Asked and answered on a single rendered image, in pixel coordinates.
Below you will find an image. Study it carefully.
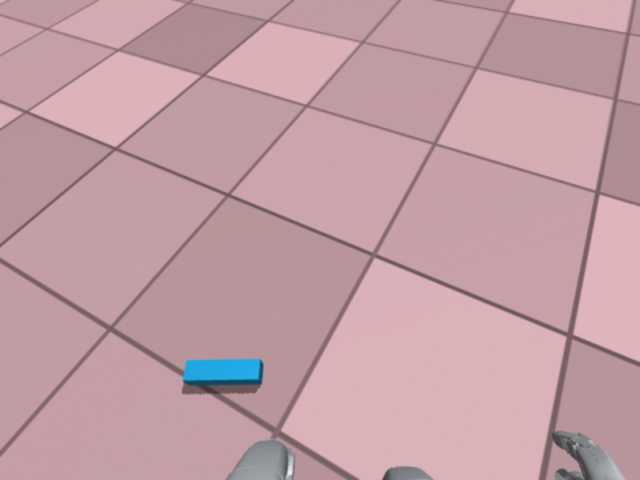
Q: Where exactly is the carton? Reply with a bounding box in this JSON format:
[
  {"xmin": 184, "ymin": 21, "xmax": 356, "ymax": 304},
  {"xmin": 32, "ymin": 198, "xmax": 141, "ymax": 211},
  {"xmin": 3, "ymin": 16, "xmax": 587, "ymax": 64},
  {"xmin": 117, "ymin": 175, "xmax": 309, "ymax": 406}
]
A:
[{"xmin": 183, "ymin": 359, "xmax": 263, "ymax": 386}]

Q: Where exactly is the right robot hand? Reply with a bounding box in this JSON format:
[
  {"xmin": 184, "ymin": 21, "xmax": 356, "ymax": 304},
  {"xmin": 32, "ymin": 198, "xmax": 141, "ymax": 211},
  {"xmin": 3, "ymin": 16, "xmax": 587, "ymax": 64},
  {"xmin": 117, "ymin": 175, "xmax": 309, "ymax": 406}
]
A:
[{"xmin": 552, "ymin": 431, "xmax": 626, "ymax": 480}]

